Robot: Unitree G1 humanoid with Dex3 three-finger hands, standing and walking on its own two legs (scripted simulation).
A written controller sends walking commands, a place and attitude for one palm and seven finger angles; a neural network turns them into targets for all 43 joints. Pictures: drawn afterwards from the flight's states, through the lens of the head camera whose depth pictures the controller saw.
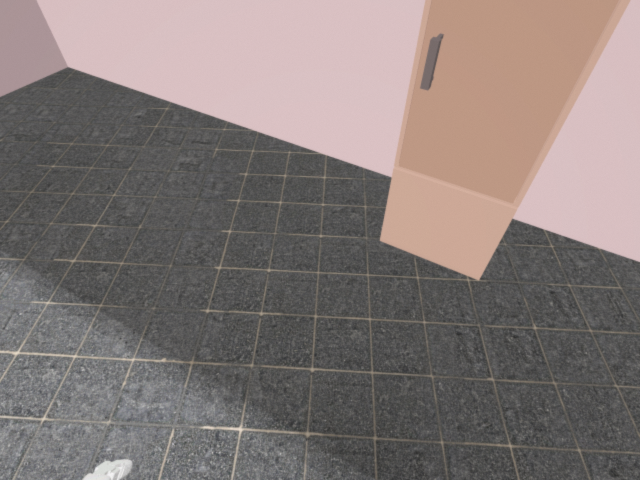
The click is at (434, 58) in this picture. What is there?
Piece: cupboard door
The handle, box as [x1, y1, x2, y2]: [420, 33, 443, 89]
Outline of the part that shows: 443,34 440,33 436,37 432,37 430,40 420,88 428,89 433,77 432,75 437,53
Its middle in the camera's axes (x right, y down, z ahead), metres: +0.30 -0.47 +1.02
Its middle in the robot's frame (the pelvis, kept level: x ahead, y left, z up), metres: +1.10 -0.24 +0.03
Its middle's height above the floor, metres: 0.80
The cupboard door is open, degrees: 0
